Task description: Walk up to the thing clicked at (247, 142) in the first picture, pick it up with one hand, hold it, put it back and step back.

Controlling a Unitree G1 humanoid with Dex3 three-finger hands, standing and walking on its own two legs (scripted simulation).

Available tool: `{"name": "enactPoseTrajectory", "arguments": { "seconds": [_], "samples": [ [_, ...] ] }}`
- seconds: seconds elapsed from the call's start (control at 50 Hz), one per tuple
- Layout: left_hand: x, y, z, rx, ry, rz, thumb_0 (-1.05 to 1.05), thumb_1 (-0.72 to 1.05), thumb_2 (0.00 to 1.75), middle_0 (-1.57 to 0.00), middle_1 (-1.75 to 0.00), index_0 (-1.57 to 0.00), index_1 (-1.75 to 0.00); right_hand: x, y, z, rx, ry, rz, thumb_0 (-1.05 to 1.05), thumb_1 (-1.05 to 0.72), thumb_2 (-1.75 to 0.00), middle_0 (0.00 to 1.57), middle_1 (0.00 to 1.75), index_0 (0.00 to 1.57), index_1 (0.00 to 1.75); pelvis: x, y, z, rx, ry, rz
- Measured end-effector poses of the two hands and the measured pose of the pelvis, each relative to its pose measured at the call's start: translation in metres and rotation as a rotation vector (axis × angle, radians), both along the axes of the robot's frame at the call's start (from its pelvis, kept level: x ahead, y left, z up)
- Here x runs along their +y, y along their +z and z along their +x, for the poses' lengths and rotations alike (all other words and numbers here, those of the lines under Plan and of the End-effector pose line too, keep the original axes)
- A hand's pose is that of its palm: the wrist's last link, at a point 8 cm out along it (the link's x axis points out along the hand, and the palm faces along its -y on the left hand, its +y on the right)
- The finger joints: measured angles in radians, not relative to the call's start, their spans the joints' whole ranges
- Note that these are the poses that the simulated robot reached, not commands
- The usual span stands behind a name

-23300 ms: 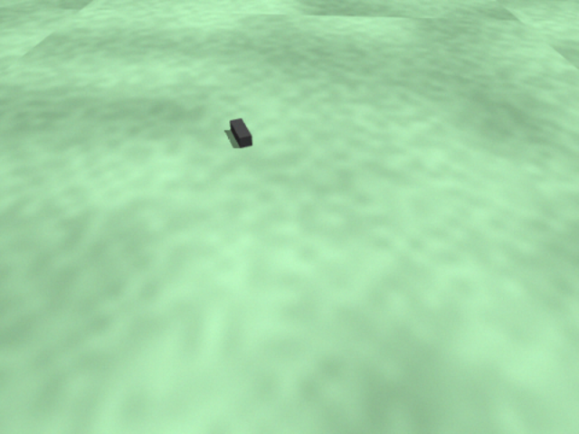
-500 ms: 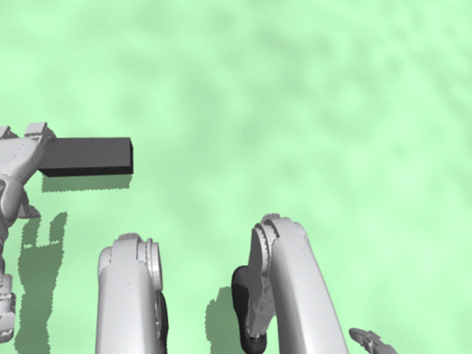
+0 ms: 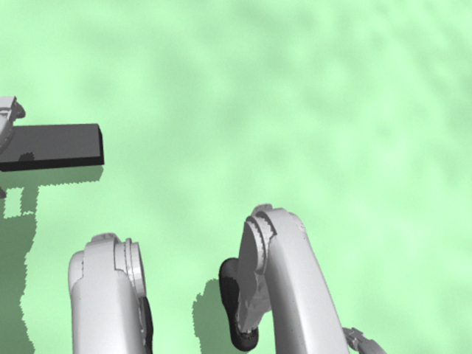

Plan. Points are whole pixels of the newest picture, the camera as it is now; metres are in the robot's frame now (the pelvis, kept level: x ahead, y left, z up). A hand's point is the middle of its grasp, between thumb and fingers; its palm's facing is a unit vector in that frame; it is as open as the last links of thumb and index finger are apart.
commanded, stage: rise first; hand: left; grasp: from above
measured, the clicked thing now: (50, 147) +0.52 +0.27 -0.32
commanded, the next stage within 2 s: approach in 2.00 s
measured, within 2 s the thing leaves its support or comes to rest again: neither
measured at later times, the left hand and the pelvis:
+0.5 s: hand (5, 154) +0.47 +0.30 -0.19, palm faces -0.46 -0.04 -0.89, open 14.2 cm; pelvis +0.00 +0.00 -0.01, yaw -1 degrees
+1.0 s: hand (9, 153) +0.48 +0.30 -0.20, palm faces -0.46 -0.04 -0.88, open 14.2 cm; pelvis +0.00 +0.00 -0.02, yaw -2 degrees
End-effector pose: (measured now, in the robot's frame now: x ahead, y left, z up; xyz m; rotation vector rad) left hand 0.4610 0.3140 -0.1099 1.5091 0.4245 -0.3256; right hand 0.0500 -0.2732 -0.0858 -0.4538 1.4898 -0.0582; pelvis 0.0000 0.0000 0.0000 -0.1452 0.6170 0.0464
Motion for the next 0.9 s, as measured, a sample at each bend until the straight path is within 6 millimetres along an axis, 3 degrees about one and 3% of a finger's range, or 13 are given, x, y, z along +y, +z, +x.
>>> {"name": "enactPoseTrajectory", "arguments": {
  "seconds": [0.34, 0.9],
  "samples": [
    [-0.005, -0.016, 0.011, 0.008, -0.002, 0.001, 0.00, -0.53, 1.01, -0.08, -0.98, -0.08, -0.98, -0.001, 0.003, -0.018, 0.039, -0.014, -0.013, 0.00, -0.91, -0.90, 0.20, 0.30, 0.21, 0.30, 0.002, -0.007, 0.000, -0.004, -0.009, -0.013],
    [-0.010, -0.032, 0.021, -0.002, 0.005, -0.006, 0.00, -0.54, 1.02, -0.08, -1.00, -0.07, -1.00, 0.003, -0.008, -0.019, 0.026, -0.003, -0.003, 0.00, -0.91, -0.90, 0.20, 0.30, 0.21, 0.30, 0.001, -0.020, 0.000, -0.017, -0.018, -0.022]
  ]
}}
